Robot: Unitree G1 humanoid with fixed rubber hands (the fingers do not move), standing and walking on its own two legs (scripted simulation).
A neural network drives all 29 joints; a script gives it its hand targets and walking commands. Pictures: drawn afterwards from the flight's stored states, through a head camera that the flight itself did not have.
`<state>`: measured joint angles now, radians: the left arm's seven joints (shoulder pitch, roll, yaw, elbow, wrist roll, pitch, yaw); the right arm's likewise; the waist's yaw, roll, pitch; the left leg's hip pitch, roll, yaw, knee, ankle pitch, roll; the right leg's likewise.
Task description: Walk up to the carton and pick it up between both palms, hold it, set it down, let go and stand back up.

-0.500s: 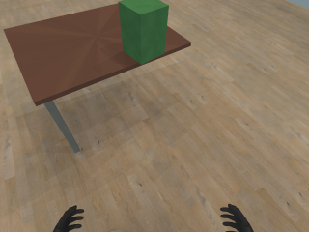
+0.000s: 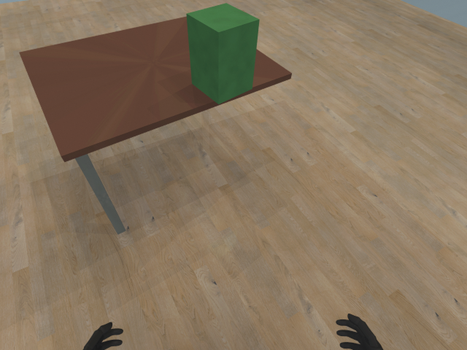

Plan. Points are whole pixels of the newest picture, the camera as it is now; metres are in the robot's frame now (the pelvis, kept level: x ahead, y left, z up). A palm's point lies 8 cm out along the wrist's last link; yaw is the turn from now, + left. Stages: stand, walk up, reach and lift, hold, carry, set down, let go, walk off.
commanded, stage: stand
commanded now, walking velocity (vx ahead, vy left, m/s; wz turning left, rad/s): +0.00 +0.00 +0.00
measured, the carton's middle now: (222, 54) +1.09 +0.03 -0.04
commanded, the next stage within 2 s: none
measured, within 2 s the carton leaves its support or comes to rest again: neither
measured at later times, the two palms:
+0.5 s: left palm out of the picture +0.10 +0.25 -0.10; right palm out of the picture +0.12 -0.24 -0.09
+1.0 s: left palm out of the picture +0.08 +0.25 -0.10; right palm out of the picture +0.11 -0.24 -0.10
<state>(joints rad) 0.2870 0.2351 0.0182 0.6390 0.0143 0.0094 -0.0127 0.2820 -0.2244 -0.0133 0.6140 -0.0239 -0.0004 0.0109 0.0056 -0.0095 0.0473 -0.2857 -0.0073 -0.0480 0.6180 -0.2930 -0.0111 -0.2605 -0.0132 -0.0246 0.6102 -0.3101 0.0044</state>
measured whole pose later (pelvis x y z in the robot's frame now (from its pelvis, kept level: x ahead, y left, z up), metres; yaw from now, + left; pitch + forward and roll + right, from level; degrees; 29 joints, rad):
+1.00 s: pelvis +0.00 +0.00 +0.00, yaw +2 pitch -2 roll +0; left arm 0.32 0.25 0.01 0.67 0.01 0.01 -0.01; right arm 0.29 -0.24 -0.01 0.67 -0.01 0.01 0.01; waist 0.00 0.00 0.04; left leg -0.29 -0.02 -0.07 0.60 -0.28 -0.01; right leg -0.25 -0.03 -0.04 0.59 -0.30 0.01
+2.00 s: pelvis +0.00 +0.00 +0.00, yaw +3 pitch -2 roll +0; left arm 0.34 0.26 0.00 0.71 0.01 0.01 0.00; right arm 0.30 -0.25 0.00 0.72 -0.01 0.01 0.00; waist 0.01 0.00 0.03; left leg -0.28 -0.02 -0.09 0.57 -0.27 -0.02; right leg -0.23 -0.03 -0.06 0.56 -0.30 0.01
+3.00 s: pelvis +0.01 +0.00 +0.01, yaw +3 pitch -2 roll +0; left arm 0.35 0.26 0.00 0.76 0.00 0.01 0.01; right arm 0.31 -0.25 0.00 0.77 -0.01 0.01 -0.01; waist 0.01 0.00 0.03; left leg -0.26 -0.02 -0.10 0.55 -0.25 -0.02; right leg -0.21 -0.03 -0.06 0.53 -0.29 0.01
